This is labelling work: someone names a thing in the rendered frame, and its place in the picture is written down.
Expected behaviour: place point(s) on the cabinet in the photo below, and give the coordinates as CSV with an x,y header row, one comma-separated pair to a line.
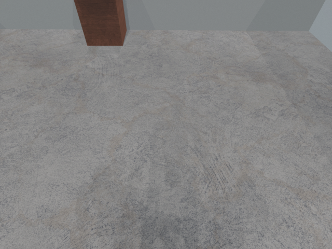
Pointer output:
x,y
102,21

